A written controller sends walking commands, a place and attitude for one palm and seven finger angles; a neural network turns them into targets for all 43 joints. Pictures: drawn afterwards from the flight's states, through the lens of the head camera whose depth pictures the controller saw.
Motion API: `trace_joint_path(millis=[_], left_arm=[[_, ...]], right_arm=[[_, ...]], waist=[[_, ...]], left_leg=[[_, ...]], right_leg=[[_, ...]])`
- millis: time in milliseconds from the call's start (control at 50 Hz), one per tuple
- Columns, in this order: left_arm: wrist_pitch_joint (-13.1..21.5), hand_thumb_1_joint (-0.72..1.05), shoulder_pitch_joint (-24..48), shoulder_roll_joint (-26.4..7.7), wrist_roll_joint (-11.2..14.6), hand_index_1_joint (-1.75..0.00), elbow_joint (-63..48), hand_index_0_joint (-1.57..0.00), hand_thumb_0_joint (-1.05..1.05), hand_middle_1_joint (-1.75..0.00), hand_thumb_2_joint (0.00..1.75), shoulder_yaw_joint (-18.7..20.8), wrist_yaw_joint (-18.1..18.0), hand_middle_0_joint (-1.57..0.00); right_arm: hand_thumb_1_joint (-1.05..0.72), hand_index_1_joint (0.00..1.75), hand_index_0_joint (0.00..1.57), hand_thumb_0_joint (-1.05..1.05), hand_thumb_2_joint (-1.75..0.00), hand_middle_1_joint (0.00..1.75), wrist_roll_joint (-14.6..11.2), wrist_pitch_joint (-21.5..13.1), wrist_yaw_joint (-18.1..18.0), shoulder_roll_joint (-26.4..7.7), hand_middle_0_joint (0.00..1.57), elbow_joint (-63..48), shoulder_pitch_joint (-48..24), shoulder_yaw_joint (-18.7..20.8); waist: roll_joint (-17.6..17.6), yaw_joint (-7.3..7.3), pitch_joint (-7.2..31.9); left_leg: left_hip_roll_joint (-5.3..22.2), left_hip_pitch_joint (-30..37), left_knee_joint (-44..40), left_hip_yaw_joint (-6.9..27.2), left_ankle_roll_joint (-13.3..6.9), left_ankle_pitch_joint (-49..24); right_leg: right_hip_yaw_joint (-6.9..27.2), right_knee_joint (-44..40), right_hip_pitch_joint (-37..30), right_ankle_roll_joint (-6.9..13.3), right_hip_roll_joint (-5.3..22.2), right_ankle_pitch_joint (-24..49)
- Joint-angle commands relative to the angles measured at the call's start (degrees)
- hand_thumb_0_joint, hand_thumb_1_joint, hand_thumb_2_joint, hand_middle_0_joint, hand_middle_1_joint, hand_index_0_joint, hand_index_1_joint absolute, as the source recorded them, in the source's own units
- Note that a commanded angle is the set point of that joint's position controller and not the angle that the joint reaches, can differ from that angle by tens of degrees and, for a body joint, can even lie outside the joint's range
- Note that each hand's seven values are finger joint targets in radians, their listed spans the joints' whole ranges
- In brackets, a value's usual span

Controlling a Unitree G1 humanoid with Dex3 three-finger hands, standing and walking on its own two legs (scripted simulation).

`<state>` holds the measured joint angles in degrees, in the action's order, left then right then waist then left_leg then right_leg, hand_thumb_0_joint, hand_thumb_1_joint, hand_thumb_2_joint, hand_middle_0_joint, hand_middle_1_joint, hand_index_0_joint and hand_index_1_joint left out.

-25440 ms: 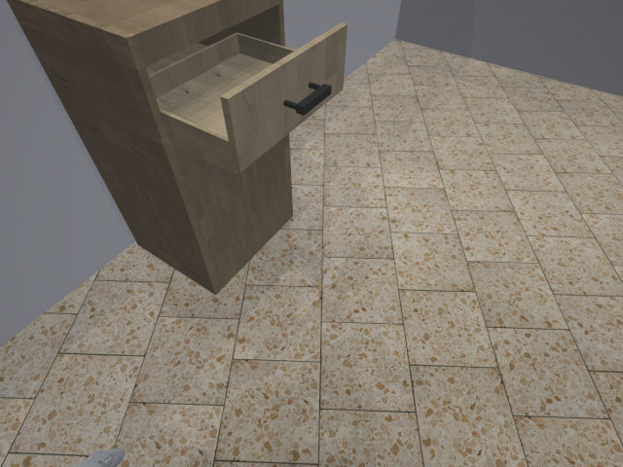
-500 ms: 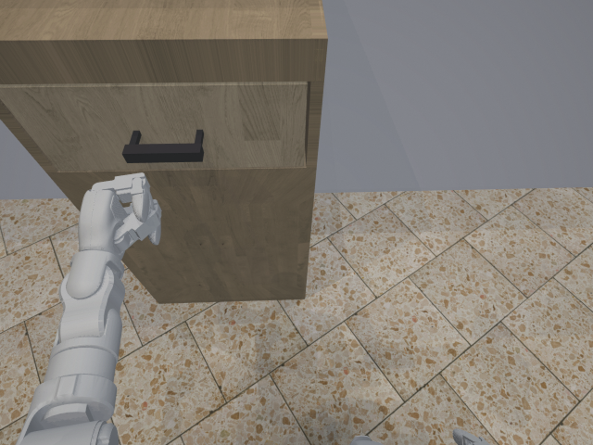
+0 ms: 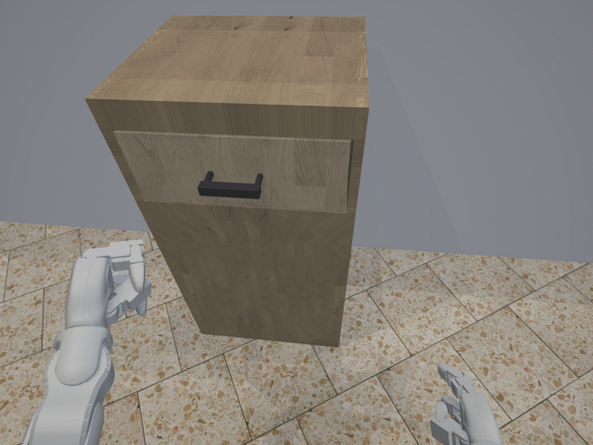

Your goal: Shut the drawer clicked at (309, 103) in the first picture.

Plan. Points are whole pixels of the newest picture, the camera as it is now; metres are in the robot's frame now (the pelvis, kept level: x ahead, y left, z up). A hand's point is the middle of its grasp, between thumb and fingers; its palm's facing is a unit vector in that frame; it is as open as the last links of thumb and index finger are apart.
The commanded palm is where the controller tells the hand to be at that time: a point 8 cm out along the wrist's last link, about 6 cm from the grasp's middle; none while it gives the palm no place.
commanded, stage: draw the hand back to the body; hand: left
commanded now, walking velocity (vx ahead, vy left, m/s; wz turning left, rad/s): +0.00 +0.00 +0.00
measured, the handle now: (232, 183) +0.58 +0.20 +0.01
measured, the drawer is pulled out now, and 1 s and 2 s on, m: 0.00 0.00 0.00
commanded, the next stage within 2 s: step back with the hand held close in 0.54 s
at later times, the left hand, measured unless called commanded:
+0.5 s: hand (57, 345) +0.16 +0.24 +0.16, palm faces +0.43 -0.80 -0.41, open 3.3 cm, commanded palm +0.12 +0.28 +0.17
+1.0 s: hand (48, 360) +0.15 +0.25 +0.15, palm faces +0.32 -0.80 -0.51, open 3.3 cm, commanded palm +0.09 +0.29 +0.17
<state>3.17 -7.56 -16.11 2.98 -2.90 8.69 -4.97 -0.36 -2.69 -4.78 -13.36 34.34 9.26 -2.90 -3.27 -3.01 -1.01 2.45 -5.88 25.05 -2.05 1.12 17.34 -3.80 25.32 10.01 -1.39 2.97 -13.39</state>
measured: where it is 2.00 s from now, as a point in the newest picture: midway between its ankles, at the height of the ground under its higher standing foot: outside the picture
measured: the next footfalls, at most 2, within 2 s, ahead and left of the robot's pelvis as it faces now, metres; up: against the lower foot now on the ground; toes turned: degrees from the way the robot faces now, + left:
none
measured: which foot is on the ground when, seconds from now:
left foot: down 0.00-1.00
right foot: down 0.00-1.00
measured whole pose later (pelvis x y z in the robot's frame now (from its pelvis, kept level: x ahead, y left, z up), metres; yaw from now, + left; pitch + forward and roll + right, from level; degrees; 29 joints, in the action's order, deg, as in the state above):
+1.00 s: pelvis -0.04 +0.02 +0.00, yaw -1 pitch +0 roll +0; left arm 10.6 -35.3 -21.6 2.0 -29.6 20.0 -6.8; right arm 0.6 -1.2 -5.1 -13.4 32.6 10.6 0.8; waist -1.9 -0.3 -2.3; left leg 0.9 -12.0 26.1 -3.5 -0.5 14.0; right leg -2.0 24.3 15.6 -2.7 4.3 -8.3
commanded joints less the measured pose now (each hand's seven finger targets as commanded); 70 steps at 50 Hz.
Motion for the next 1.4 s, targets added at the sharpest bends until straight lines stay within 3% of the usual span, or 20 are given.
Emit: trace_joint_path(millis=[0, 40, 60, 140, 180, 240, 260, 340, 380, 440, 560, 640, 660, 680, 720, 800, 840, 920, 1180, 1380], left_arm=[[4.2, 0.9, 6.9, -9.2, -0.4, -1.6, -20.1, -1.4, 0.0, -1.6, 0.9, 5.5, -1.1, -1.4], [4.0, 0.9, 1.4, -10.1, -0.4, -1.6, -20.5, -1.4, 0.0, -1.6, 0.9, 7.4, -1.1, -1.4], [4.1, 0.9, 0.8, -9.4, -0.4, -1.6, -22.7, -1.4, 0.0, -1.6, 0.9, 7.0, -1.0, -1.4], [4.4, 0.9, -6.4, -11.2, -0.3, -1.6, -26.6, -1.4, 0.0, -1.6, 0.9, 10.6, -1.2, -1.4], [4.8, 0.9, -8.8, -11.1, -0.3, -1.6, -29.4, -1.4, 0.0, -1.6, 0.9, 11.3, -1.3, -1.4], [5.2, 0.9, -12.9, -11.9, -0.5, -1.6, -32.2, -1.4, 0.0, -1.6, 0.9, 12.8, -1.6, -1.4], [5.5, 0.9, -14.0, -11.7, -0.4, -1.6, -33.9, -1.4, 0.0, -1.6, 0.9, 12.9, -1.7, -1.4], [6.1, 0.9, -19.1, -12.9, -0.5, -1.6, -36.5, -1.4, 0.0, -1.6, 0.9, 15.4, -2.3, -1.4], [6.1, 0.9, -17.4, -10.4, -0.8, -1.6, -34.5, -1.4, 0.0, -1.6, 0.9, 13.0, -2.2, -1.4], [6.2, 0.9, -14.6, -10.2, -1.1, -1.6, -33.3, -1.4, 0.0, -1.6, 0.9, 12.4, -2.4, -1.4], [6.9, 0.9, -15.7, -11.3, -1.3, -1.6, -35.2, -1.4, 0.0, -1.6, 0.9, 13.7, -2.9, -1.4], [6.6, 0.9, -17.7, -11.9, -1.3, -1.6, -35.2, -1.4, 0.0, -1.6, 0.9, 14.6, -2.9, -1.4], [8.9, 0.9, -12.7, -16.9, -0.8, -1.6, -38.3, -1.4, 0.0, -1.6, 0.9, 21.1, -3.0, -1.4], [8.9, 0.9, -18.1, -13.4, -1.0, -1.6, -33.0, -1.4, 0.0, -1.6, 0.9, 18.6, -2.5, -1.4], [9.3, 0.9, -21.6, -11.4, -1.2, -1.6, -33.5, -1.4, 0.0, -1.6, 0.9, 16.6, -2.2, -1.4], [10.6, 0.9, -25.9, -12.3, -1.1, -1.6, -36.6, -1.4, 0.0, -1.6, 0.9, 17.6, -2.6, -1.4], [10.8, 0.9, -26.8, -13.3, -1.0, -1.6, -37.9, -1.4, 0.0, -1.6, 0.9, 18.4, -2.9, -1.4], [11.1, 0.9, -28.3, -14.3, -0.7, -1.6, -38.7, -1.4, 0.0, -1.6, 0.9, 19.6, -3.3, -1.4], [13.0, 0.9, -26.8, -14.3, -2.1, -1.6, -40.5, -1.4, 0.0, -1.6, 0.9, 19.8, -4.5, -1.4], [15.2, 0.9, -25.9, -14.1, -2.8, -1.6, -40.9, -1.4, 0.0, -1.6, 0.9, 20.2, -5.3, -1.4]], right_arm=[[-0.9, 0.3, 0.2, 0.0, -0.9, 0.3, 0.6, -4.2, -0.1, -5.5, 0.2, -8.1, -5.1, 2.7], [-0.9, 0.3, 0.2, 0.0, -0.9, 0.3, 0.8, -4.4, 0.1, -5.7, 0.2, -7.7, -5.2, 2.9], [-0.9, 0.3, 0.2, 0.0, -0.9, 0.3, 0.8, -4.5, 0.2, -5.4, 0.2, -8.1, -5.3, 2.9], [-0.9, 0.3, 0.2, 0.0, -0.9, 0.3, 1.1, -5.0, 0.4, -5.4, 0.2, -8.0, -5.4, 3.3], [-0.9, 0.3, 0.2, 0.0, -0.9, 0.3, 1.1, -5.4, 0.4, -5.1, 0.2, -8.2, -5.4, 3.4], [-0.9, 0.3, 0.2, 0.0, -0.9, 0.3, 1.0, -6.3, 0.2, -5.0, 0.2, -8.2, -5.5, 3.7], [-0.9, 0.3, 0.2, 0.0, -0.9, 0.3, 1.0, -6.7, 0.2, -4.9, 0.2, -8.3, -5.3, 3.7], [-0.9, 0.3, 0.2, 0.0, -0.9, 0.3, 0.9, -8.2, -0.3, -4.9, 0.2, -8.2, -5.1, 3.9], [-0.9, 0.3, 0.2, 0.0, -0.9, 0.3, 0.9, -8.3, -0.4, -4.9, 0.2, -7.5, -4.7, 3.9], [-0.9, 0.3, 0.2, 0.0, -0.9, 0.3, 0.8, -9.0, -0.9, -5.4, 0.2, -6.9, -4.4, 4.0], [-0.9, 0.3, 0.2, 0.0, -0.9, 0.3, 1.2, -10.1, -1.0, -4.9, 0.2, -6.8, -4.6, 3.8], [-0.9, 0.3, 0.2, 0.0, -0.9, 0.3, 1.4, -10.4, -0.9, -4.9, 0.2, -6.6, -4.7, 3.9], [-0.9, 0.3, 0.2, 0.0, -0.9, 0.3, 1.4, -8.2, -0.5, -6.0, 0.2, -8.3, -4.5, 4.0], [-0.9, 0.3, 0.2, 0.0, -0.9, 0.3, 1.4, -6.8, -0.4, -5.0, 0.2, -7.3, -3.9, 4.0], [-0.9, 0.3, 0.2, 0.0, -0.9, 0.3, 1.6, -5.1, -0.1, -5.4, 0.2, -8.2, -4.0, 4.4], [-0.9, 0.3, 0.2, 0.0, -0.9, 0.3, 1.5, -3.3, -0.1, -6.0, 0.2, -9.6, -3.8, 5.2], [-0.9, 0.3, 0.2, 0.0, -0.9, 0.3, 1.4, -2.8, -0.4, -6.1, 0.2, -10.5, -4.4, 5.4], [-0.9, 0.3, 0.2, 0.0, -0.9, 0.3, 0.9, -1.7, -0.6, -5.7, 0.2, -11.5, -4.4, 6.0], [-0.9, 0.3, 0.2, 0.0, -0.9, 0.3, 0.5, -3.1, -0.8, -6.2, 0.2, -11.9, -3.6, 6.2], [-0.9, 0.3, 0.2, 0.0, -0.9, 0.3, 0.7, -5.4, -1.1, -6.7, 0.2, -11.2, -2.6, 6.5]], waist=[[-0.7, 0.81, 9.1], [1.5, 0.29, 7.0], [0.3, 0.42, 6.8], [2.4, -0.28, 5.6], [0.2, -0.47, 5.7], [1.5, -0.66, 4.1], [-0.3, -0.67, 4.6], [0.3, -1.22, 2.4], [1.5, -0.25, -0.6], [1.5, 0.06, -2.2], [-1.0, -1.0, 1.7], [0.4, -1.41, 2.2], [2.2, 1.79, -3.9], [5.2, 1.91, -3.0], [4.9, 2.28, -0.3], [-0.3, 2.22, 7.6], [-0.8, 2.0, 9.2], [1.6, 1.99, 10.2], [1.1, 2.63, 5.0], [-0.7, 3.06, 3.7]], left_leg=[[-2.1, 1.4, -4.8, -0.4, -2.0, -18.4], [-1.8, 0.8, -4.9, -0.3, -2.0, -18.5], [-1.8, 0.8, -5.2, -0.4, -2.0, -18.5], [-1.8, 0.1, -4.9, -0.4, -2.1, -18.4], [-1.8, 0.1, -5.0, -0.5, -2.1, -17.6], [-1.6, -0.1, -4.8, -0.5, -2.1, -16.3], [-1.6, 0.2, -4.7, -0.6, -2.1, -16.0], [-1.5, -0.6, -4.8, -0.5, -2.0, -13.0], [-1.3, -1.1, -5.0, -0.5, -2.1, -11.0], [-1.5, -1.3, -5.5, -0.3, -2.3, -7.4], [-1.6, -0.5, -5.5, 0.1, -2.2, -9.6], [-1.6, -0.8, -5.2, 0.1, -2.0, -12.2], [-1.0, -6.5, -3.6, -0.1, -3.0, -8.0], [-1.2, -5.9, -2.8, 0.4, -2.9, -7.1], [-1.0, -5.5, -2.2, 0.1, -2.8, -9.0], [0.0, -5.7, -3.4, 0.5, -2.7, -17.4], [0.2, -6.3, -3.6, 1.1, -2.5, -21.0], [0.9, -8.8, -3.2, 1.7, -2.5, -22.1], [1.6, -24.8, -5.2, 3.5, -4.9, 7.3], [2.7, -28.6, -4.8, 5.4, -5.6, 15.1]], right_leg=[[0.3, -3.3, -8.6, 2.2, -2.3, 14.7], [0.3, -4.1, -8.6, 2.1, -2.6, 14.5], [0.4, -3.9, -8.7, 2.1, -2.4, 14.4], [0.4, -4.5, -9.1, 1.9, -2.6, 14.4], [0.6, -4.3, -9.0, 1.9, -2.2, 13.5], [0.7, -5.0, -8.0, 1.8, -2.6, 12.0], [0.8, -4.8, -8.0, 1.8, -2.3, 11.7], [0.9, -5.9, -6.6, 1.9, -2.7, 8.5], [0.8, -6.3, -4.4, 1.7, -2.5, 6.0], [0.9, -7.4, -2.8, 1.7, -2.4, 1.6], [1.2, -6.0, -5.9, 2.0, -2.1, 4.2], [1.3, -5.8, -7.3, 2.1, -2.4, 7.4], [6.9, -9.5, -0.1, 2.1, 0.5, 9.2], [6.3, -10.3, 0.8, 2.2, 1.7, 7.0], [5.7, -9.6, 0.7, 2.1, 2.0, 8.0], [3.2, -3.9, -4.6, 1.5, 1.2, 17.3], [2.4, -1.8, -5.7, 1.1, 0.8, 19.9], [2.2, 0.7, -6.2, 0.6, 0.5, 22.5], [5.6, 0.9, -5.5, 0.3, 0.6, 5.3], [6.8, 1.3, -2.3, 0.3, -0.5, -3.5]])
